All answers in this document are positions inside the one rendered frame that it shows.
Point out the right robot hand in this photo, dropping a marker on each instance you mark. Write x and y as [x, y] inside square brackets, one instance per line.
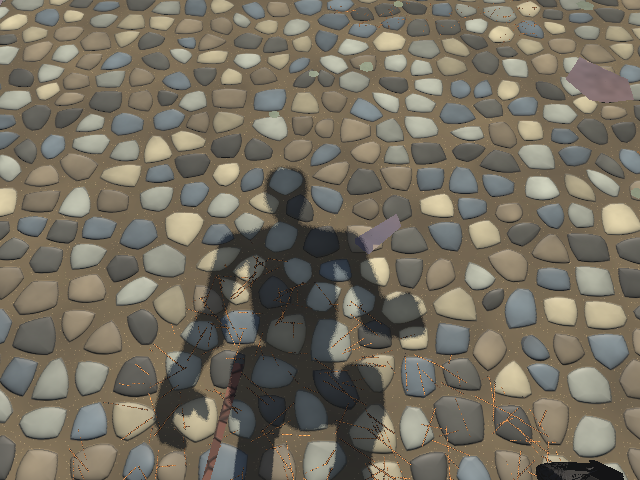
[577, 471]

